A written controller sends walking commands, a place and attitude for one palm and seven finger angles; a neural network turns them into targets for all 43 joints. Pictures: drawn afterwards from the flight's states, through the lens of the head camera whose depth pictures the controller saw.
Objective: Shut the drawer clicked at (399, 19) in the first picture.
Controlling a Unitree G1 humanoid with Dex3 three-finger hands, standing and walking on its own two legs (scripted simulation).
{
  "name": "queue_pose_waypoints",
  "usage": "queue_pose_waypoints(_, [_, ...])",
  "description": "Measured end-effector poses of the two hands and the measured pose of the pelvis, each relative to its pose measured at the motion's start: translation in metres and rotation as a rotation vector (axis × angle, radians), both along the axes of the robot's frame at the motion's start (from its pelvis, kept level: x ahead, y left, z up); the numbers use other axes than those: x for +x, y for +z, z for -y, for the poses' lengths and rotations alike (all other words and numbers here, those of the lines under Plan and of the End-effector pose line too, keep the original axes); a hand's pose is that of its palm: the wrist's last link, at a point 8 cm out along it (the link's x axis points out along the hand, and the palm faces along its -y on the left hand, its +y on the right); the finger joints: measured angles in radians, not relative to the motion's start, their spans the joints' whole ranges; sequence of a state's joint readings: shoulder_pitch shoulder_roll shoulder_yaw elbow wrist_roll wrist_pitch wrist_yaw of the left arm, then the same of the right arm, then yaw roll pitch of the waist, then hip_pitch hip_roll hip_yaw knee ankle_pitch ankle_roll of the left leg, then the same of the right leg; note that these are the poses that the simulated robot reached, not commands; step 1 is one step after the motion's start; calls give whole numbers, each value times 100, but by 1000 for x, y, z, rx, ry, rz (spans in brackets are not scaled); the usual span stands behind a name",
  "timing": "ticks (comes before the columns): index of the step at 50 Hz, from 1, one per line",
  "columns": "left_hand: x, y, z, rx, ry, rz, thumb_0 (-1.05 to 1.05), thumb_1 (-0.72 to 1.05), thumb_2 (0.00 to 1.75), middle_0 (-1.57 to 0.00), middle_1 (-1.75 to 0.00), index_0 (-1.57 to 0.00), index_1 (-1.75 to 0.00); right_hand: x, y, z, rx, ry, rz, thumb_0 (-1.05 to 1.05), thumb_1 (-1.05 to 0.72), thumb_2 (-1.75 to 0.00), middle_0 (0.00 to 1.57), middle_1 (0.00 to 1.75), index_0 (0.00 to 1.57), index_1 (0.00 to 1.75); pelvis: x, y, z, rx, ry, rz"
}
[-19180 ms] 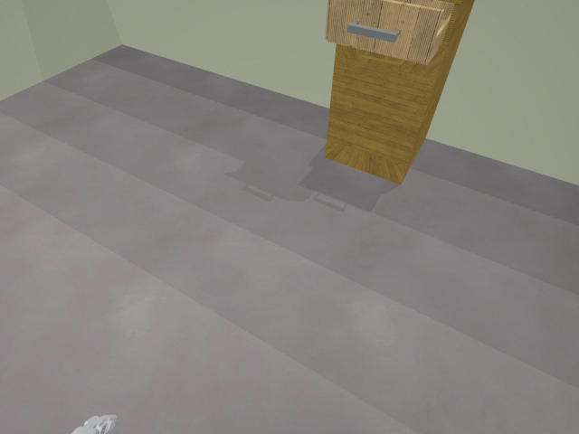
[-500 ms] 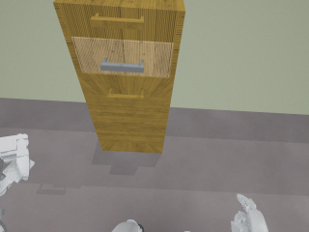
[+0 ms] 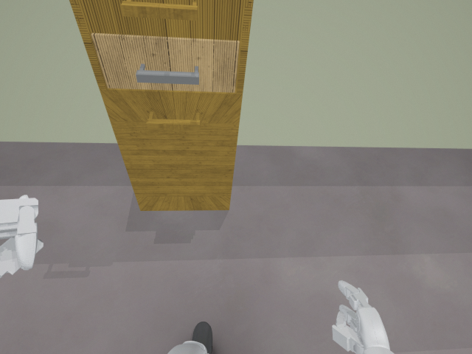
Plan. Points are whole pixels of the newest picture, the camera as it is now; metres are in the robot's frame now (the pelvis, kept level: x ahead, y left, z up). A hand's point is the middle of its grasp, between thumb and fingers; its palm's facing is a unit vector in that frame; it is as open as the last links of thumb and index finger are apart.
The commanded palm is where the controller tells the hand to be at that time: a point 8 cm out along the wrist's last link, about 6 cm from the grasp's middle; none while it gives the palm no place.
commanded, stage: stop stepping back and stand still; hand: left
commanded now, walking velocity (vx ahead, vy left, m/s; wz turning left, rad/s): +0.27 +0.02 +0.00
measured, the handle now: (169, 72) +0.81 +0.21 +0.02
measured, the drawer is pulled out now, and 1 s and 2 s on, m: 0.00 0.00 0.00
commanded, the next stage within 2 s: let the arm hang, fingers relaxed in 1.14 s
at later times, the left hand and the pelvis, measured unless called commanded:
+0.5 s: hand out of the picture +0.11 +0.26 +0.18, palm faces +0.35 -0.81 -0.47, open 3.2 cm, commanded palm +0.06 +0.31 +0.19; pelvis -0.07 +0.02 +0.00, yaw +1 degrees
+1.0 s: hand out of the picture +0.13 +0.30 +0.16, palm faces +0.38 -0.81 -0.45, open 3.2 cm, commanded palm +0.07 +0.34 +0.19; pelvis -0.05 +0.05 +0.01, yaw +3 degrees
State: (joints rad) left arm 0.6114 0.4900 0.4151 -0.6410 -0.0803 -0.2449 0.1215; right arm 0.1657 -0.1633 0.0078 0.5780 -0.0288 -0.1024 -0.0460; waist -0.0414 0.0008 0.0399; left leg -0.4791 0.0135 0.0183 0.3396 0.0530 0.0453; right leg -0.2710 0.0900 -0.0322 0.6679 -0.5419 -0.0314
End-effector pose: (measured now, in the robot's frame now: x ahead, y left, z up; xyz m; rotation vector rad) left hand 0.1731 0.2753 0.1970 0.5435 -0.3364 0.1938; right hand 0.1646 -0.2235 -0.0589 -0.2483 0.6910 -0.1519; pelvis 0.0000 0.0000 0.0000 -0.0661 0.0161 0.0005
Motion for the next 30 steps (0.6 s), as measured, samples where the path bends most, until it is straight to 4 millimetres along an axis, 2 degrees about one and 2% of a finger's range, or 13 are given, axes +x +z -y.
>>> queue_pose_waypoints(4, [-43, 4, 2, 30, 23, -32, 1, 89, 90, -141, -160, -140, -160, -31, -5, 11, -12, -23, -32, 1, -90, -90, 21, 30, 20, 30, -23, -2, -3, 31, -19, 8])
queue_pose_waypoints(7, [-62, 1, -10, -29, 96, -13, 1, 88, 90, -141, -160, -141, -160, -58, -6, 15, -32, -73, -86, 1, -90, -90, 21, 30, 20, 30, -28, 4, -9, 46, -33, 10])
queue_pose_waypoints(12, [-65, -23, -34, -138, 186, 28, 1, 89, 90, -141, -160, -141, -160, -86, -10, 13, -86, -91, -80, 1, -90, -90, 21, 30, 20, 30, -42, -1, -23, 37, -3, 22])
queue_pose_waypoints(15, [-65, -24, -34, -147, 165, 14, 1, 89, 90, -141, -160, -141, -160, -99, -6, 0, -60, -83, -67, 1, -90, -90, 20, 30, 20, 30, -55, 3, -25, 58, 3, 41])
queue_pose_waypoints(19, [-78, -4, -22, -60, 92, 10, 2, 89, 90, -141, -160, -140, -160, -109, -3, -18, 13, -58, -42, 1, -90, -90, 21, 30, 20, 30, -63, 8, -22, 50, 11, 31])
queue_pose_waypoints(22, [-92, 4, -17, 7, 71, 3, 2, 89, 90, -141, -160, -140, -160, -110, -11, -24, 43, -37, -57, 1, -90, -90, 21, 30, 20, 30, -68, 5, -20, 44, 8, 19])
queue_pose_waypoints(25, [-102, 1, -25, -3, 105, -9, 1, 89, 90, -141, -160, -141, -160, -110, -19, -25, 45, -27, -97, 1, -90, -90, 21, 30, 20, 30, -71, 5, -24, 46, 11, 25])
queue_pose_waypoints(30, [-109, -16, -49, -81, 202, -17, 1, 89, 90, -141, -160, -141, -160, -104, -21, -25, -8, -20, -100, 1, -90, -90, 21, 30, 20, 30, -66, 1, -39, 37, 35, 38])
